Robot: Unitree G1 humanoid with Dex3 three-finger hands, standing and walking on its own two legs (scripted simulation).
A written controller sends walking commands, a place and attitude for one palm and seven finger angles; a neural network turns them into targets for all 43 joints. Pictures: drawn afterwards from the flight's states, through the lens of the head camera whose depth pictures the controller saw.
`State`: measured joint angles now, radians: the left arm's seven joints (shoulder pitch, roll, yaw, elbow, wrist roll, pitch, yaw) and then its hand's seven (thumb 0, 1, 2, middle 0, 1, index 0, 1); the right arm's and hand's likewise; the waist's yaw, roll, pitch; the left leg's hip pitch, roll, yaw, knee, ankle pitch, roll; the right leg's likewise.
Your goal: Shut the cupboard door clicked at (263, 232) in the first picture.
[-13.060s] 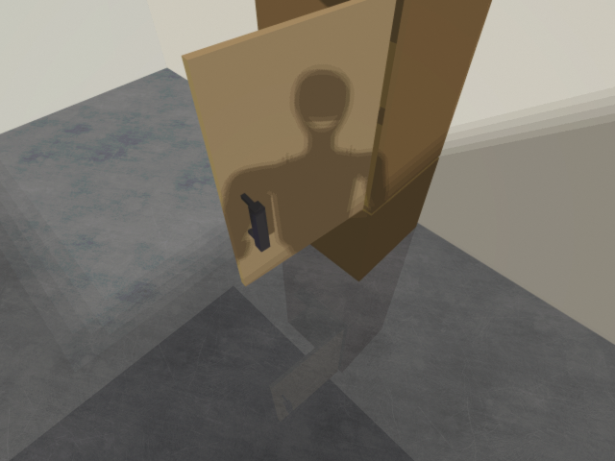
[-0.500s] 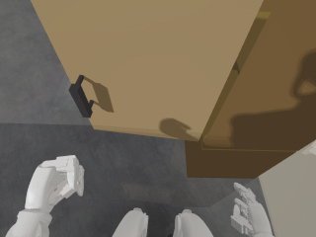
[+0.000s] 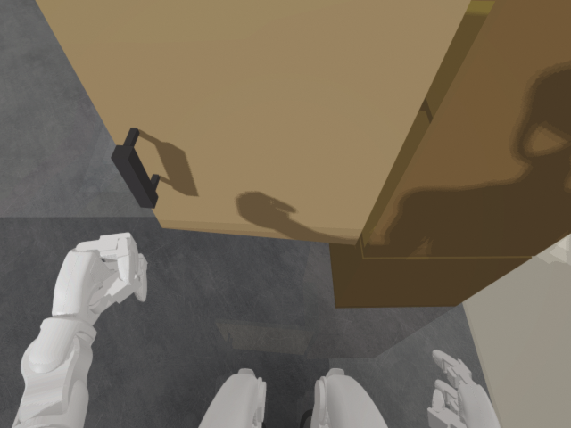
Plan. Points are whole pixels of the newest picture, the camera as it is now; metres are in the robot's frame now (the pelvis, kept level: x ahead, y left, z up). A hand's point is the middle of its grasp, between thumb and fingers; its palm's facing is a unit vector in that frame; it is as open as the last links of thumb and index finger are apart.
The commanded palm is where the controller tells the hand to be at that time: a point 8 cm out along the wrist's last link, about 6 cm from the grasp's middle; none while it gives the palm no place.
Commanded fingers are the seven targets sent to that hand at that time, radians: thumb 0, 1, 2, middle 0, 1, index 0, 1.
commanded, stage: bring the fist close to the handle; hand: left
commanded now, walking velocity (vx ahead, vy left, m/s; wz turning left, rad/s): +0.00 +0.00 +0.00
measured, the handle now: (141, 169) +0.48 +0.26 +0.02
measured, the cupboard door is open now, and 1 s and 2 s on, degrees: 84 84 70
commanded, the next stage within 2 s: push the door shut along its arc in 0.80 s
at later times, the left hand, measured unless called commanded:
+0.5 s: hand (144, 217) +0.39 +0.23 +0.02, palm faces -0.01 -1.00 -0.02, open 3.1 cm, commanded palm +0.36 +0.27 +0.02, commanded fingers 0.00 0.90 0.90 -1.30 -1.50 -1.30 -1.50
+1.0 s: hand (146, 224) +0.38 +0.22 +0.02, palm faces -0.04 -1.00 -0.03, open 3.1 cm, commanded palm +0.37 +0.27 +0.02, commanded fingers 0.00 0.90 0.90 -1.30 -1.50 -1.30 -1.50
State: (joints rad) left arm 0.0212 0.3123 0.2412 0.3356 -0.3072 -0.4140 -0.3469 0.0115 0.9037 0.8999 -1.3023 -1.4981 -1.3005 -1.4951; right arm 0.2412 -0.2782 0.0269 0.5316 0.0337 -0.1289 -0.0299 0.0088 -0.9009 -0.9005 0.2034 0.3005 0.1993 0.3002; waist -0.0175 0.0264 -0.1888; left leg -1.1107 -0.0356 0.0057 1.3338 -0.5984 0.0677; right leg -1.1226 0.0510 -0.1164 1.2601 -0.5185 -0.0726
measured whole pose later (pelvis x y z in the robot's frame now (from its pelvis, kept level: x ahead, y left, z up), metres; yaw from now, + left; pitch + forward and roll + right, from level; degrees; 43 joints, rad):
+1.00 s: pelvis +0.00 +0.01 +0.00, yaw -1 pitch +24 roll -4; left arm -0.36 0.37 0.30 0.72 -0.25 -0.49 -0.37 0.01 0.90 0.90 -1.30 -1.50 -1.30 -1.50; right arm 0.23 -0.27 0.03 0.58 0.03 -0.02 -0.01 0.01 -0.90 -0.90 0.20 0.30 0.20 0.30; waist -0.05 0.02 -0.18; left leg -1.15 -0.04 0.01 1.32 -0.59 0.08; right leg -1.16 0.05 -0.11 1.24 -0.50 -0.06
